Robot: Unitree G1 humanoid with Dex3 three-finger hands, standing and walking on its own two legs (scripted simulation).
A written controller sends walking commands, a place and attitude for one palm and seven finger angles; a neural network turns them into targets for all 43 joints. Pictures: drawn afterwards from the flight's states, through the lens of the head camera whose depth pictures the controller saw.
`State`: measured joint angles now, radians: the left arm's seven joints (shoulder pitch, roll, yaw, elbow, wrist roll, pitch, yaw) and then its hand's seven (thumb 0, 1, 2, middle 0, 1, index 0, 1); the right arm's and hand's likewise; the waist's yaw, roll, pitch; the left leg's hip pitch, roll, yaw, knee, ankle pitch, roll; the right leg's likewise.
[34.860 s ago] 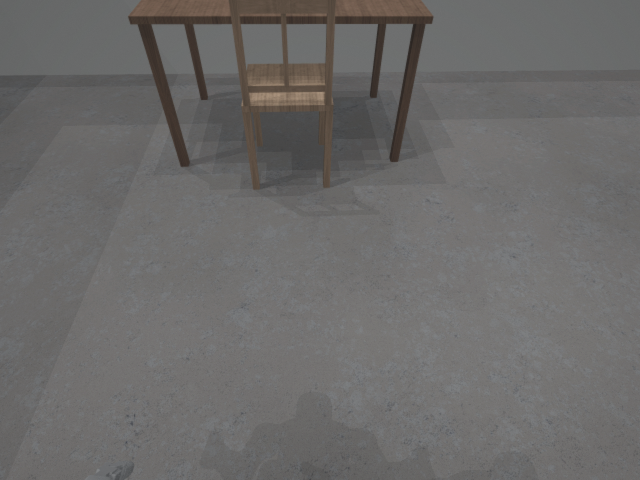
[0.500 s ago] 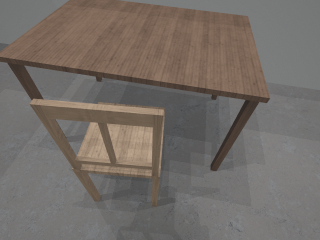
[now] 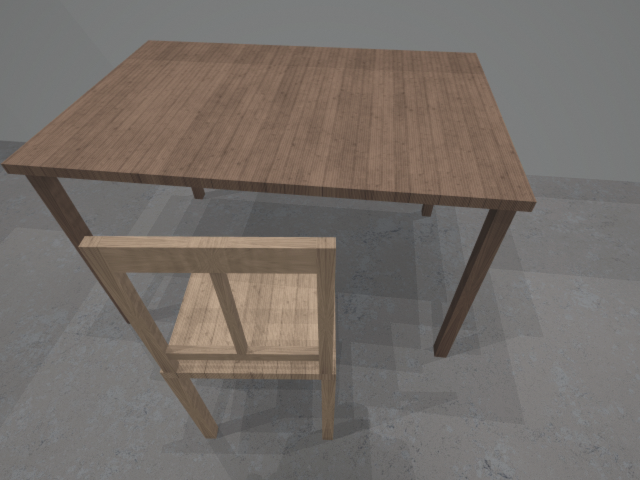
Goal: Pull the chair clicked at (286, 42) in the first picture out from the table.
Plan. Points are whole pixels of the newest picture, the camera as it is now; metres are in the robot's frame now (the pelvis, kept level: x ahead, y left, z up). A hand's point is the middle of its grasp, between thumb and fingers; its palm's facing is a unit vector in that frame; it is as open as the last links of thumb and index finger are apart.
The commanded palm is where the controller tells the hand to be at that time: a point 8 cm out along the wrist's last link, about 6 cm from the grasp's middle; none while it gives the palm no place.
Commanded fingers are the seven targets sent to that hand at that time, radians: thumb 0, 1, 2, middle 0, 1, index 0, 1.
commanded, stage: come to a stop and stand still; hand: left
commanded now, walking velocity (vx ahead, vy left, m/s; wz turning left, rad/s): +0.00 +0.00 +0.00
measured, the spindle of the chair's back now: (231, 314) +0.41 +0.19 -0.11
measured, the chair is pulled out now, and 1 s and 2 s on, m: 0.13 0.13 0.13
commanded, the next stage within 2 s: look again from close up in 0.62 s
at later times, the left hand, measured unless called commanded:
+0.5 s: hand out of the picture +0.04 +0.17 -0.17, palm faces -0.01 -0.98 -0.19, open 7.3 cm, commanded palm none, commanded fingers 0.00 0.90 0.90 -0.20 -0.30 -0.20 -0.30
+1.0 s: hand out of the picture +0.03 +0.16 -0.18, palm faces -0.01 -0.99 -0.16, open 7.3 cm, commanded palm none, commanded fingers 0.00 0.90 0.90 -0.20 -0.30 -0.20 -0.30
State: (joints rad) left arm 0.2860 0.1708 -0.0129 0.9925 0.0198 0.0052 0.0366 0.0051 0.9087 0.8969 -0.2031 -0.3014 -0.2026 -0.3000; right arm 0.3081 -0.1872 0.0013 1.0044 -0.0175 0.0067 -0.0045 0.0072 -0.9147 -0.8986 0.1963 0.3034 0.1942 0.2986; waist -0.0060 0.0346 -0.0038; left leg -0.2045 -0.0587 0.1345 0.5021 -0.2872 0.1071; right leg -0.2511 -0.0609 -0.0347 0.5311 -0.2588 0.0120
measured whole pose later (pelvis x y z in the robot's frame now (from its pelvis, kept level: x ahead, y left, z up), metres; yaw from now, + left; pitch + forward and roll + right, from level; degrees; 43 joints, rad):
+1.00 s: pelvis +0.03 +0.00 +0.01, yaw -2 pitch -2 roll +0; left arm 0.30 0.14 -0.02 1.12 0.01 0.00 0.05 0.00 0.91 0.90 -0.20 -0.30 -0.20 -0.30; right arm 0.28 -0.13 0.01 1.16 -0.01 -0.03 -0.03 0.01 -0.91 -0.90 0.20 0.30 0.20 0.30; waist 0.00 -0.01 0.04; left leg -0.10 -0.05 0.15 0.41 -0.30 0.09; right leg -0.16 -0.04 -0.01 0.45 -0.26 0.04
